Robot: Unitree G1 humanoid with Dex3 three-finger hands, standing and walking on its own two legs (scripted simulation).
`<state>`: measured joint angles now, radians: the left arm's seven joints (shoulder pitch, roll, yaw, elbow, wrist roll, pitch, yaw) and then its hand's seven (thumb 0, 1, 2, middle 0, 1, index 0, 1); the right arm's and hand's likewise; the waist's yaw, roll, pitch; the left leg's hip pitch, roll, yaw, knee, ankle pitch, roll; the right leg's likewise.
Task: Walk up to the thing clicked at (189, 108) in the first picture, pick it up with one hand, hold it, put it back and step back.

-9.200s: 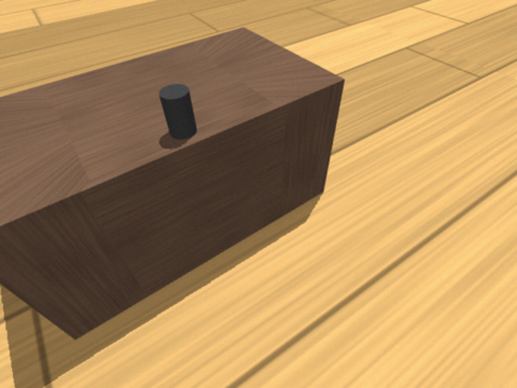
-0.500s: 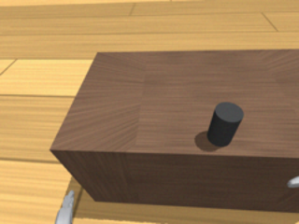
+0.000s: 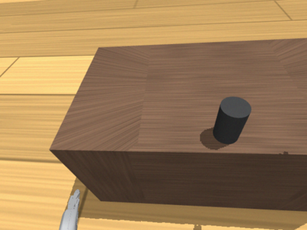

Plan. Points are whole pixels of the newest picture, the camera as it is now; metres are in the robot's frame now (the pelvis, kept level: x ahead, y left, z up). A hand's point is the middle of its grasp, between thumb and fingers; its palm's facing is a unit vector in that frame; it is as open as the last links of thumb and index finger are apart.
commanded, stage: go down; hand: right
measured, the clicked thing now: (230, 121) +0.47 -0.21 -0.03
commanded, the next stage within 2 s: approach in 1.92 s
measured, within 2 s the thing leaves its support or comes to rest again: neither
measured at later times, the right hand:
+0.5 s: hand out of the picture +0.35 -0.39 +0.08, palm faces +0.24 +0.97 +0.01, open 17.6 cm
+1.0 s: hand out of the picture +0.37 -0.40 +0.09, palm faces +0.24 +0.97 +0.03, open 17.6 cm
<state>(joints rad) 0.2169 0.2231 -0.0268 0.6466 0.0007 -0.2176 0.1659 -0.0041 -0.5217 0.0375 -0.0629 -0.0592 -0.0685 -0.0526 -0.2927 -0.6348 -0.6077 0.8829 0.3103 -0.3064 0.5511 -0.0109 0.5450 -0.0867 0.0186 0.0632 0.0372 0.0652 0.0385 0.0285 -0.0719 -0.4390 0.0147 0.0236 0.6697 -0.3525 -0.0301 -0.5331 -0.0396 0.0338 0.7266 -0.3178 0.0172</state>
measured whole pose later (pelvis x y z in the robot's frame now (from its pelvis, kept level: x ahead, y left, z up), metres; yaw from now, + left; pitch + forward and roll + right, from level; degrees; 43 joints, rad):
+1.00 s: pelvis +0.00 -0.01 -0.02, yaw +1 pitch +13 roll +4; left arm 0.28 0.26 -0.06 0.48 0.02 -0.22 0.16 -0.01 -0.53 0.05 -0.06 -0.05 -0.06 -0.05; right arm -0.55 -0.85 -0.71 1.12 0.21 -0.25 0.59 -0.01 0.56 -0.06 0.04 0.05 0.05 0.05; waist 0.10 0.03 -0.12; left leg -0.64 0.00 0.03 0.81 -0.40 -0.04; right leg -0.76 -0.06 0.05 0.92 -0.39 0.01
